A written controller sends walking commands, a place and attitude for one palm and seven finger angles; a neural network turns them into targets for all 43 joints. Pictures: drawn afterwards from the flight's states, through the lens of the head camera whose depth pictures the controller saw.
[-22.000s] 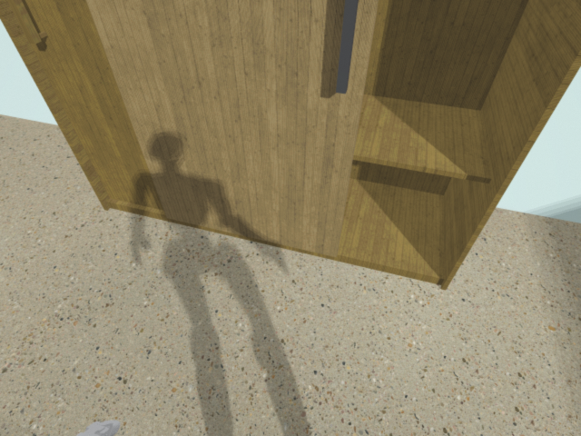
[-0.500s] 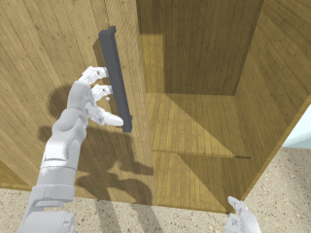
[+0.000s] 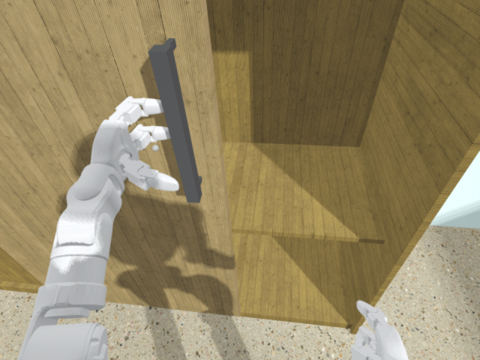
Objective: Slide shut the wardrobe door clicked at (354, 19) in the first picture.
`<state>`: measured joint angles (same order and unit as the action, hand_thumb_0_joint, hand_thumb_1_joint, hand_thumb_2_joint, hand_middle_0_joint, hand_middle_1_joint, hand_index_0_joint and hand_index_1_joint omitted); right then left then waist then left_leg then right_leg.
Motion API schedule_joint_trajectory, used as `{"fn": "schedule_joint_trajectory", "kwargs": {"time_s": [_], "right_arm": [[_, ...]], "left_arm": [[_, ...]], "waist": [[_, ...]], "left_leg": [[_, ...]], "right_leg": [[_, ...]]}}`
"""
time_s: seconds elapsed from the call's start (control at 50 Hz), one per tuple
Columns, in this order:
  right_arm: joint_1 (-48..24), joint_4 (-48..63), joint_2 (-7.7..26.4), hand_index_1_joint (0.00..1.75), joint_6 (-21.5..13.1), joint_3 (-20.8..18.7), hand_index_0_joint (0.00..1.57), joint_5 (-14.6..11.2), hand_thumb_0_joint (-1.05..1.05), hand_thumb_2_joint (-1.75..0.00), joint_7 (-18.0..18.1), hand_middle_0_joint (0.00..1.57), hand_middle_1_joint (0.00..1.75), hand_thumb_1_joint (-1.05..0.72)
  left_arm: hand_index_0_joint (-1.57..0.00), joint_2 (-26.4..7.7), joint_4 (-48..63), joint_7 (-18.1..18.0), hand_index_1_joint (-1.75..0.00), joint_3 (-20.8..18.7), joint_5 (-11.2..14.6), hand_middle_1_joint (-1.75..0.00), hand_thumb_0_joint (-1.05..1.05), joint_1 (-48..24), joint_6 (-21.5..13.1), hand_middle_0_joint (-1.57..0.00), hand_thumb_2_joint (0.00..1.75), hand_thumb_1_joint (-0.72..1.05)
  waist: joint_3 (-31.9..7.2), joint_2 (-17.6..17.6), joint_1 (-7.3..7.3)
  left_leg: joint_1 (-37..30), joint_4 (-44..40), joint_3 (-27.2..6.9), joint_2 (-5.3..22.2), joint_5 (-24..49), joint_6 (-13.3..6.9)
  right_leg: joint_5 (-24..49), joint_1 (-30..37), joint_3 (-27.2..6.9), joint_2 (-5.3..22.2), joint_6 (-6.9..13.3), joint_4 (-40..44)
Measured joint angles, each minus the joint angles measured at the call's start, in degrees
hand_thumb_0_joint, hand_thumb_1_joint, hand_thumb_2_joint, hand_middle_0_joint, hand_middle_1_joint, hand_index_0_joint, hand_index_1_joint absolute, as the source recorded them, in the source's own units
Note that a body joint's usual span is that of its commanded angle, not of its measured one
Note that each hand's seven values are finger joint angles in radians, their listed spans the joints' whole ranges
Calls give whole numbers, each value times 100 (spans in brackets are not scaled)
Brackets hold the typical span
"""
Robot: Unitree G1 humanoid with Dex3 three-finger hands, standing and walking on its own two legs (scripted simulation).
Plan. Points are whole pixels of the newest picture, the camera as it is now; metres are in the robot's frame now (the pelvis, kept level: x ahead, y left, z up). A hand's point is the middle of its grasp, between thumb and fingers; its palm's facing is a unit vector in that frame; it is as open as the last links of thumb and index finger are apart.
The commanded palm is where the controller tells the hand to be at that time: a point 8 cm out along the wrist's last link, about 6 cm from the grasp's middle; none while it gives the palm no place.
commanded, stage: move the hooked fingers beside the handle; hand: left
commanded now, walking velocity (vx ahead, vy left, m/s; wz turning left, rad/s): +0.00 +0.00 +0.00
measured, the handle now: (184, 131) +0.44 +0.13 +0.19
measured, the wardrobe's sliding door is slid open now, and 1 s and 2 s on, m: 0.44 0.44 0.44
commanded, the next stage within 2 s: none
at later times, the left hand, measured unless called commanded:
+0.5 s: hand (144, 148) +0.38 +0.18 +0.20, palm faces -0.02 -1.00 -0.04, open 14.0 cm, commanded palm +0.34 +0.23 +0.19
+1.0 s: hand (144, 151) +0.37 +0.17 +0.20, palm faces -0.03 -1.00 -0.05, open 14.0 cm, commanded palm +0.35 +0.23 +0.20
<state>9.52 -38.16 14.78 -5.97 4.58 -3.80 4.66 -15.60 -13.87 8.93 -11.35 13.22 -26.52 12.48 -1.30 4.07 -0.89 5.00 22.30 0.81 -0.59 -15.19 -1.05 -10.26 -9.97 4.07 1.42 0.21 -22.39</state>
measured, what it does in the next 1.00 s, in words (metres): stands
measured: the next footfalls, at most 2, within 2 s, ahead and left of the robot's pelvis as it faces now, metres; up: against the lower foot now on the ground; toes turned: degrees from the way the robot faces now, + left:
none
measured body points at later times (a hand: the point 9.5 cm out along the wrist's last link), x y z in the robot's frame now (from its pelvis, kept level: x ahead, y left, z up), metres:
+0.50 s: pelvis +0.01 +0.00 +0.00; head -0.01 -0.03 +0.45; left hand +0.37 +0.23 +0.20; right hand +0.18 -0.24 -0.09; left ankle -0.03 +0.11 -0.74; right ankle +0.02 -0.12 -0.74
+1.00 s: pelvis +0.00 +0.00 +0.00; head -0.01 -0.02 +0.45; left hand +0.36 +0.23 +0.21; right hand +0.19 -0.22 -0.09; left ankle -0.03 +0.11 -0.74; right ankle +0.02 -0.12 -0.74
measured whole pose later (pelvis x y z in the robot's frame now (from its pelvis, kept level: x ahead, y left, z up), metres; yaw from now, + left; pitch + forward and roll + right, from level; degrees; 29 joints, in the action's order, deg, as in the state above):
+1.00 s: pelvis +0.00 +0.00 +0.00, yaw +0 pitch -2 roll +0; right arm 9.9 -37.1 14.8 -6.9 4.7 -3.8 4.5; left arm -17.1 -13.1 11.8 -12.9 13.4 -24.7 11.8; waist -1.4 4.3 -1.0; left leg 5.6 23.1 0.6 -1.0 -15.9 -1.4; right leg -11.0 -10.5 4.1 1.8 -0.2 -23.2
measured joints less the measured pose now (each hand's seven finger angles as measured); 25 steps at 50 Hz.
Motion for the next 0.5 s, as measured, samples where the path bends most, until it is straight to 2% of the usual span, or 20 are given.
{"fn": "schedule_joint_trajectory", "kwargs": {"time_s": [0.16,0.38,0.5], "right_arm": [[68,84,11,30,67,6,20,-30,1,-90,-18,20,30,-91],[195,21,66,30,-55,-39,20,-25,2,-90,16,20,30,-91],[203,97,115,30,-49,-84,20,-68,2,-90,-33,20,30,-91]], "left_arm": [[-30,-163,-361,97,-120,-196,-27,-120,-1,-14,95,-30,30,-50],[-30,-297,-374,259,-120,-395,11,-120,-1,-59,-226,-30,30,-50],[-30,-351,-338,434,-120,-419,63,-120,-1,115,-65,-30,30,-50]], "waist": [[-16,23,76],[-15,-4,71],[-72,41,75]], "left_leg": [[51,20,27,40,-24,23],[44,8,19,66,-53,35],[62,47,28,56,-95,20]], "right_leg": [[-11,-63,-24,-42,25,-16],[-35,-52,-17,-69,36,7],[-69,-69,-28,-59,18,-27]]}}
